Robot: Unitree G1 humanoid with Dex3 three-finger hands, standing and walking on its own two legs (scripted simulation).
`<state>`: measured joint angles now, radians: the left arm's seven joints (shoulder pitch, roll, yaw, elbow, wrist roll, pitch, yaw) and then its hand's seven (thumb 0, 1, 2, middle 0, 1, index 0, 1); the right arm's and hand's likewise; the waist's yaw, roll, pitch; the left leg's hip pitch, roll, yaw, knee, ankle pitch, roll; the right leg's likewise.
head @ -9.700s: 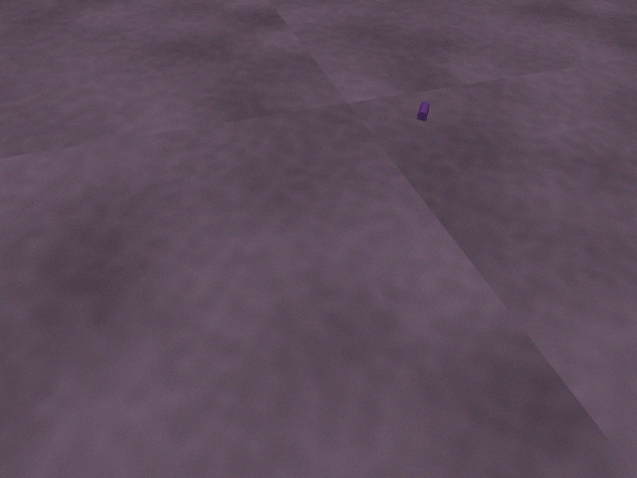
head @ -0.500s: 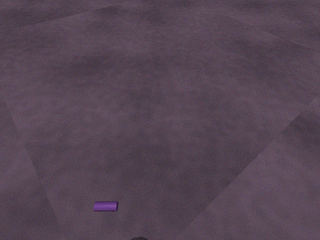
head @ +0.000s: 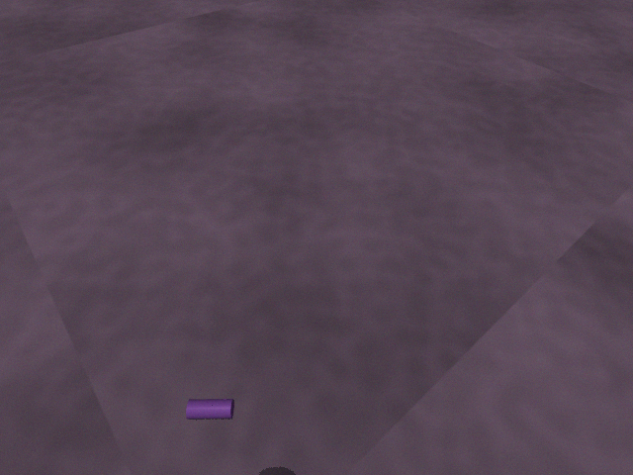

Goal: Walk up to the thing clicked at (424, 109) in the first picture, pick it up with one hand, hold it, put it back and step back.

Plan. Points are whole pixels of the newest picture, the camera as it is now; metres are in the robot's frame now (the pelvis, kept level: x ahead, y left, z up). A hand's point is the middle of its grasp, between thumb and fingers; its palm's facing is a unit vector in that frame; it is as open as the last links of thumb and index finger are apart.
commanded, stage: stand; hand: left
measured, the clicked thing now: (210, 408) +0.44 +0.30 -0.76
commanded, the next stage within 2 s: walk up in 0.32 s
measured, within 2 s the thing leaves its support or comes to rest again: neither
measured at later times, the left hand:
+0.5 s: hand out of the picture +0.08 +0.27 -0.15, palm faces +0.01 -0.93 -0.36, open 7.4 cm
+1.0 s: hand out of the picture +0.10 +0.29 -0.16, palm faces +0.01 -0.93 -0.36, open 7.4 cm
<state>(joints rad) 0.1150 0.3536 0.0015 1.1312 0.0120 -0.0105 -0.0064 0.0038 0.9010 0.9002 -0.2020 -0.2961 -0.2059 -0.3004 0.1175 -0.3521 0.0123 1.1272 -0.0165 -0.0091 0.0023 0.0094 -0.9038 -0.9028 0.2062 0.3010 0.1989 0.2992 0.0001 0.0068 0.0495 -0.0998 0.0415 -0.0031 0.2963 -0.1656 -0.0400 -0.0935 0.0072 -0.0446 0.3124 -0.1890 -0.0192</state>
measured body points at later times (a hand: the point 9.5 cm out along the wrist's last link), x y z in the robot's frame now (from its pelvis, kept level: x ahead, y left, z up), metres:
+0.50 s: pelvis +0.01 +0.01 +0.00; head +0.01 +0.00 +0.45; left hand +0.08 +0.32 -0.13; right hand +0.07 -0.30 -0.14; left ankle +0.00 +0.14 -0.75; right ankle -0.01 -0.10 -0.75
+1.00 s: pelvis +0.02 +0.03 +0.00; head +0.03 +0.03 +0.45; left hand +0.10 +0.34 -0.13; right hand +0.10 -0.27 -0.13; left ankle +0.00 +0.15 -0.75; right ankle -0.01 -0.10 -0.75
